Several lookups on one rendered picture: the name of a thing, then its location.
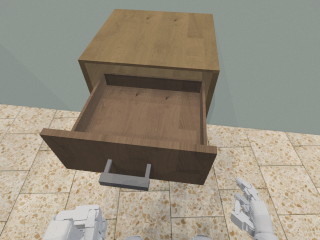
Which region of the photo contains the handle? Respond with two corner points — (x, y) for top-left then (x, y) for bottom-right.
(98, 159), (151, 191)

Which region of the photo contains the left robot hand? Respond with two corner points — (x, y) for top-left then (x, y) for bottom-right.
(42, 204), (108, 240)

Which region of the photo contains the right robot hand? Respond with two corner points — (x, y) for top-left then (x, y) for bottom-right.
(231, 177), (274, 239)

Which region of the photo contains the cabinet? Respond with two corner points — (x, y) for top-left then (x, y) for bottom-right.
(78, 9), (220, 119)

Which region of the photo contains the drawer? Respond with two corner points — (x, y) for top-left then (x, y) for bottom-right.
(39, 72), (218, 185)

